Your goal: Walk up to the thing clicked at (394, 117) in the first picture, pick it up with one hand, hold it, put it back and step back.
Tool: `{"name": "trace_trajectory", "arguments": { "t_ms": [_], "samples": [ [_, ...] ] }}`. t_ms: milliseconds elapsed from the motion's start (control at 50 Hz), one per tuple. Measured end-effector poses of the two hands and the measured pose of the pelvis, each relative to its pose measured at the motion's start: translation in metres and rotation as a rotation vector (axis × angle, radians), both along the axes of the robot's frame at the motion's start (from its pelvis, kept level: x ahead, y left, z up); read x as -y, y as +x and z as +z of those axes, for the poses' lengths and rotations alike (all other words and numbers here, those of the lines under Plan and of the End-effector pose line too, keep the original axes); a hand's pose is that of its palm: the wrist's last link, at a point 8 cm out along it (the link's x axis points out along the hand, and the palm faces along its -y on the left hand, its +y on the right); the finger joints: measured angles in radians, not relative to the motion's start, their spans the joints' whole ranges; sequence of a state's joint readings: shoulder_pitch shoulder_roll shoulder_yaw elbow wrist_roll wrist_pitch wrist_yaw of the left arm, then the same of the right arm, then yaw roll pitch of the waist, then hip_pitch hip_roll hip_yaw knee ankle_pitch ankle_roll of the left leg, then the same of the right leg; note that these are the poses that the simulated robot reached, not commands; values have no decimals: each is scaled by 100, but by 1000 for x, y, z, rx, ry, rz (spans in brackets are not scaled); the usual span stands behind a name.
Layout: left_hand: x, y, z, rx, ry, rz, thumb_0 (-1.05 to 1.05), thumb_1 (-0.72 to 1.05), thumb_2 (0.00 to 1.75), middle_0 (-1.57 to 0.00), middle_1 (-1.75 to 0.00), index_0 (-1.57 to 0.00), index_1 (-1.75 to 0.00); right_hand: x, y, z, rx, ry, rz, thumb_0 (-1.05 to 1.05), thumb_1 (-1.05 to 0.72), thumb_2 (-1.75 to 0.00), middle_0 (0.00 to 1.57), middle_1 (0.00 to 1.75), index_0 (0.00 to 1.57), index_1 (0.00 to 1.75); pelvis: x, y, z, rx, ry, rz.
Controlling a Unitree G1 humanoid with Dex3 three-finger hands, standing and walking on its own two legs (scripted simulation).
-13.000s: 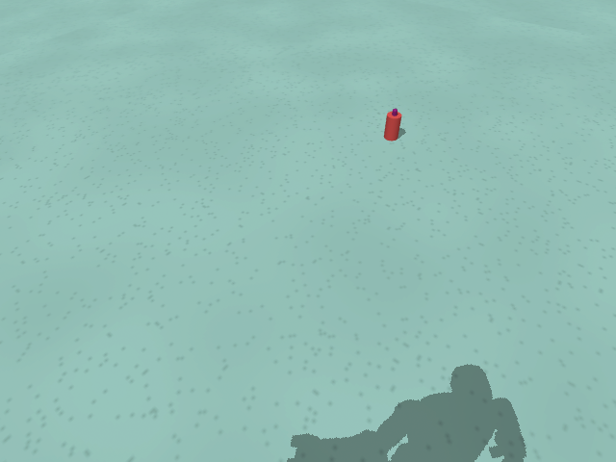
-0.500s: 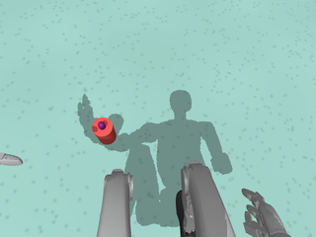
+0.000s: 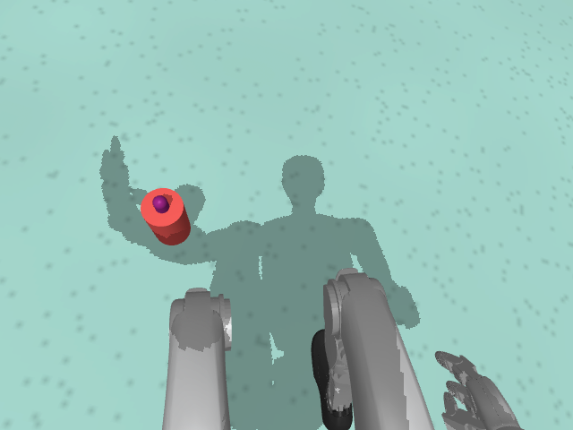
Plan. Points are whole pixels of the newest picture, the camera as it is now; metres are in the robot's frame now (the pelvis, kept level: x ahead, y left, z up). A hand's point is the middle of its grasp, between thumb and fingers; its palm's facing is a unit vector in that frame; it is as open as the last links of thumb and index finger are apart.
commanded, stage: go down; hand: left
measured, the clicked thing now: (166, 215) +0.51 +0.20 -0.33
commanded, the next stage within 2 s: approach in 0.52 s
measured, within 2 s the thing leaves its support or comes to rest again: neither
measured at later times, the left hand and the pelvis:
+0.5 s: hand out of the picture +0.44 +0.39 +0.00, palm faces +0.13 -0.99 -0.07, open 17.1 cm; pelvis +0.00 +0.01 -0.03, yaw -1 degrees
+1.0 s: hand (23, 200) +0.46 +0.36 -0.11, palm faces +0.12 -0.99 +0.01, open 17.5 cm; pelvis -0.01 +0.02 -0.07, yaw -3 degrees
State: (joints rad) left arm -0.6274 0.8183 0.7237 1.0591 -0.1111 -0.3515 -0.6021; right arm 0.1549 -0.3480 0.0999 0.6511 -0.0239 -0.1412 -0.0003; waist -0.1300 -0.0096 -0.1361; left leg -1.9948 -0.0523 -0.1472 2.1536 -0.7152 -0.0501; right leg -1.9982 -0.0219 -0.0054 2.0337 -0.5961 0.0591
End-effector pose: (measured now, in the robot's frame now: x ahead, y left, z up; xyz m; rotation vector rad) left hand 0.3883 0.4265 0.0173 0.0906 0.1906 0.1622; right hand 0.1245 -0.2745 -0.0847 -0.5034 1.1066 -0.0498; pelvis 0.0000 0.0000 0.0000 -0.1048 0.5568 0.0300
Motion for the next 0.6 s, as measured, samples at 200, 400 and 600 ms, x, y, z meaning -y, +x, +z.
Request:
{"name": "trace_trajectory", "arguments": {
  "t_ms": [200, 400, 600],
  "samples": [
    [-6, 11, -6, 37, -4, -9, -1, -44, 11, -2, -9, -3, -7, -3, -17, -12, -24, -11, -10, 1, -87, -89, 20, 30, 21, 30, -5, -5, -16, 9, -13, -1],
    [-10, 20, -14, 58, -11, -24, -1, -44, 11, -1, -10, -3, -7, -6, -24, -16, -49, -30, -16, 1, -87, -89, 20, 30, 21, 30, -11, -5, -24, 5, -26, -1],
    [-13, 27, -16, 80, -22, -30, -1, -45, 11, -1, -10, -3, -7, -8, -20, -18, -52, -38, -7, 1, -87, -89, 20, 30, 21, 30, -15, -4, -28, 3, -32, 2]
  ]
}}
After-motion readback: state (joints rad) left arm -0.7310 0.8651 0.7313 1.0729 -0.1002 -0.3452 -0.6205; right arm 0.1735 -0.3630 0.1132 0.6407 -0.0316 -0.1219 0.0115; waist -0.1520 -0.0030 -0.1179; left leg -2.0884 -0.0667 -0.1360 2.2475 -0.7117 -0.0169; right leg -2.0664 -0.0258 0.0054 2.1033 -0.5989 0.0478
